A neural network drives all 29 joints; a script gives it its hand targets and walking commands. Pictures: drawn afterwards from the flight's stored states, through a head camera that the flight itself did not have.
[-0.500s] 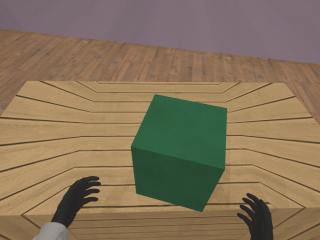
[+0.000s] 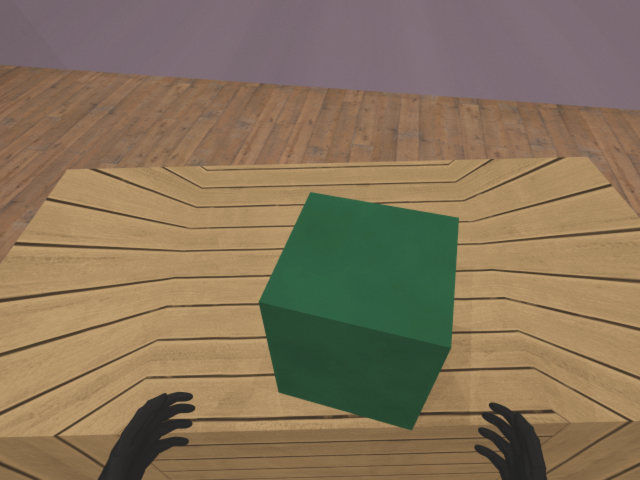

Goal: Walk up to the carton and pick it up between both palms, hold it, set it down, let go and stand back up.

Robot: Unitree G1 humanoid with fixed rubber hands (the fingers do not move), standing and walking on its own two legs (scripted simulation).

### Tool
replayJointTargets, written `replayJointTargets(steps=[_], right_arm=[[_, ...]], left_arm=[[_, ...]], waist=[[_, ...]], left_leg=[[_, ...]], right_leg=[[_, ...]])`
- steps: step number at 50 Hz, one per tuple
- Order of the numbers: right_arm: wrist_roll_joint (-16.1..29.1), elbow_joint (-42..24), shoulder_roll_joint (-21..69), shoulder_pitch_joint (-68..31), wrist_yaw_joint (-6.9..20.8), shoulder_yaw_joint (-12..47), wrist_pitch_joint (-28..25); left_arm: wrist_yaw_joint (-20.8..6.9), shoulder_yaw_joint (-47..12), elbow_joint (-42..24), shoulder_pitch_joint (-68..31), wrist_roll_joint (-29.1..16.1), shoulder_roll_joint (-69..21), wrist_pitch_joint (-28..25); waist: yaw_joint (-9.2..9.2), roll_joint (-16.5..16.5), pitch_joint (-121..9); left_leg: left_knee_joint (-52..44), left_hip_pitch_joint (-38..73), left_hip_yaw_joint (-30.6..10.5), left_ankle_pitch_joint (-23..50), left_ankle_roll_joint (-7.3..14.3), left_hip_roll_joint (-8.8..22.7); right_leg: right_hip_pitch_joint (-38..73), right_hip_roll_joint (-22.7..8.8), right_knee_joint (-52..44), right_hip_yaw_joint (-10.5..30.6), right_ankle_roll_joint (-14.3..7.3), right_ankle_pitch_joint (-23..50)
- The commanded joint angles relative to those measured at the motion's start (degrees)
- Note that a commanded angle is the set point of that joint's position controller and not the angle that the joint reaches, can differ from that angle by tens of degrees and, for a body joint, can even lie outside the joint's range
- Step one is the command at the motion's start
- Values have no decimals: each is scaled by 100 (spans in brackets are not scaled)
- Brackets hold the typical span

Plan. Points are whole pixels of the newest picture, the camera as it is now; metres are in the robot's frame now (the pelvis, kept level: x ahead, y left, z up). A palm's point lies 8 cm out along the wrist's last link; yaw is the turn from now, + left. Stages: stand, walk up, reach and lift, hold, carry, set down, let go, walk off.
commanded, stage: set down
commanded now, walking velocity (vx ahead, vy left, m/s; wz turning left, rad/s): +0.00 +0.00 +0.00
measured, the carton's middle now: (361, 312) +0.37 -0.02 -0.02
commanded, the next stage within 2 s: let go in 0.80 s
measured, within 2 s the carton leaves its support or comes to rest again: neither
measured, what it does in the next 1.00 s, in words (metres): stands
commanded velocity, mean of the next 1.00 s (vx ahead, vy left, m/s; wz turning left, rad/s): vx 0.00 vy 0.00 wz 0.00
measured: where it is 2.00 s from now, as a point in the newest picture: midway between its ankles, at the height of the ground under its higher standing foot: outside the picture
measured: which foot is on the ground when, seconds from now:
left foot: down 0.00-1.00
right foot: down 0.00-1.00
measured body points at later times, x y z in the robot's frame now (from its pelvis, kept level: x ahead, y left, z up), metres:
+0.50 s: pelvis +0.00 -0.01 +0.00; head +0.00 -0.02 +0.45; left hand +0.17 +0.21 -0.06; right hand +0.16 -0.22 -0.07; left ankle -0.02 +0.11 -0.74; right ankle +0.00 -0.14 -0.74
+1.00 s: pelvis -0.01 -0.03 +0.00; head +0.01 -0.03 +0.45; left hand +0.16 +0.20 -0.08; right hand +0.16 -0.24 -0.09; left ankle -0.02 +0.11 -0.74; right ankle +0.00 -0.14 -0.74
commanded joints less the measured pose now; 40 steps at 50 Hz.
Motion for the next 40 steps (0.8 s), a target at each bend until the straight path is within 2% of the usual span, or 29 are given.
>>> replayJointTargets(steps=[1,2,3,4,6,8,9,10,11,12,13,14,15,17,18,19,20,23,24,25,26,27,28,29,32,33,35,38,40], right_arm=[[-84,-114,-415,-208,129,7,-26],[-60,-19,-490,-200,172,-21,-14],[-33,-360,-451,-265,161,-128,-110],[-83,212,-592,-298,248,-146,-68],[-132,-134,-561,-387,312,-226,-266],[-278,506,-732,-520,385,-273,-252],[-251,146,-666,-559,403,-264,-385],[-211,114,-604,-548,403,-352,-524],[-257,830,-682,-535,447,-233,-429],[-279,376,-620,-691,459,-333,-497],[-337,1000,-725,-803,525,-332,-395],[-318,665,-688,-727,524,-353,-430],[-366,939,-773,-728,559,-295,-373],[-351,848,-767,-788,576,-308,-378],[-378,1176,-811,-867,609,-301,-320],[-428,875,-776,-779,597,-332,-348],[-456,953,-805,-835,605,-360,-361],[-539,1140,-746,-898,631,-293,-279],[-551,917,-721,-984,619,-353,-248],[-579,1050,-717,-1029,630,-343,-170],[-623,1076,-748,-1001,639,-348,-134],[-739,1397,-840,-1142,666,-345,-5],[-655,801,-722,-1058,631,-371,-81],[-752,1395,-840,-1081,655,-336,24],[-836,1224,-802,-1187,681,-279,99],[-864,1487,-867,-1202,695,-266,168],[-883,1241,-816,-1323,699,-303,148],[-905,1325,-804,-1432,744,-249,140],[-952,1500,-896,-1507,803,-283,169]], left_arm=[[25,235,-359,-318,206,493,28],[43,220,-521,-341,263,455,79],[78,259,-772,-292,229,476,16],[121,201,-349,-292,355,282,139],[187,195,-644,-288,317,273,47],[245,198,-189,-281,493,130,178],[292,174,-559,-273,495,93,112],[299,217,-614,-491,393,229,-38],[315,114,-4,-420,480,83,88],[324,215,-218,-490,447,126,30],[361,203,309,-519,596,2,201],[350,261,16,-398,576,-18,192],[354,257,208,-459,690,-49,276],[373,280,175,-415,713,-149,337],[397,303,378,-548,806,-231,426],[392,315,163,-655,721,-154,397],[425,335,170,-682,751,-181,383],[462,310,332,-864,807,-172,418],[487,380,215,-905,772,-138,415],[485,400,488,-868,828,-155,500],[479,421,447,-859,901,-137,517],[505,403,770,-943,984,-235,660],[490,468,216,-982,826,-92,535],[507,410,761,-973,971,-191,685],[549,491,492,-1122,1033,-169,767],[566,440,631,-1206,1073,-154,815],[590,468,448,-1227,1039,-152,805],[649,477,720,-1177,1038,-202,856],[677,508,786,-1253,1145,-205,953]], waist=[[-134,346,-387],[-160,420,-354],[-163,405,-671],[-200,517,-464],[-136,441,-855],[-169,585,-799],[-57,579,-1031],[-87,446,-1049],[-116,516,-713],[-43,324,-864],[-40,411,-644],[-15,294,-669],[43,331,-558],[37,227,-658],[3,274,-579],[-75,165,-616],[-61,234,-745],[-69,168,-653],[-73,126,-675],[-17,-15,-601],[-50,31,-569],[-117,87,-326],[-113,-85,-586],[-96,-16,-374],[-119,-70,-485],[-116,-48,-536],[-115,-153,-623],[-21,-147,-734],[-43,-138,-638]], left_leg=[[-397,149,-39,1596,-316,-133],[-471,296,-126,1723,-373,-70],[-439,384,-133,1874,-401,-70],[-481,405,-193,1969,-417,-53],[-383,533,-150,2238,-446,-50],[-432,534,-154,2236,-530,-42],[-398,605,-168,2470,-552,-14],[-358,513,-102,2455,-489,-52],[-405,460,-132,2305,-529,-48],[-385,276,-57,2252,-479,-101],[-446,219,-65,2067,-488,-90],[-468,179,9,2014,-445,-117],[-489,222,4,2018,-425,-125],[-528,227,7,2064,-420,-134],[-535,235,-8,2055,-422,-129],[-559,152,-11,2026,-403,-117],[-548,206,11,2032,-391,-131],[-571,16,153,1628,-383,-211],[-620,-101,155,1422,-334,-219],[-657,-181,182,1168,-321,-254],[-668,-144,196,1130,-290,-266],[-702,-226,138,1093,-286,-237],[-650,-168,178,1000,-254,-254],[-709,-234,178,979,-268,-263],[-691,-237,209,857,-222,-289],[-699,-173,228,814,-266,-300],[-695,-269,241,727,-199,-309],[-681,-317,282,717,-193,-320],[-676,-278,239,768,-217,-297]], right_leg=[[-392,64,-423,164,-476,673],[-527,130,-456,56,-462,491],[-452,154,-474,53,-460,637],[-627,178,-457,22,-470,512],[-589,234,-488,-44,-484,582],[-585,300,-506,-113,-526,523],[-554,322,-459,-126,-521,588],[-518,294,-490,-65,-509,652],[-580,283,-521,-72,-540,524],[-490,277,-525,-73,-508,603],[-511,259,-530,-52,-530,489],[-387,233,-541,-48,-475,594],[-429,234,-507,-41,-488,546],[-359,234,-544,-101,-454,660],[-363,248,-519,-107,-468,604],[-351,290,-502,-160,-448,635],[-317,261,-501,-135,-436,665],[-226,220,-504,-123,-422,652],[-188,216,-515,-113,-411,551],[-123,164,-540,-38,-392,432],[-154,140,-481,-88,-347,428],[-300,160,-473,-106,-359,268],[-260,119,-487,-83,-323,345],[-279,114,-498,-68,-351,301],[-348,79,-454,-111,-262,176],[-347,82,-419,-108,-278,137],[-299,37,-432,-39,-236,136],[-259,32,-382,-54,-249,135],[-348,35,-334,-145,-237,164]])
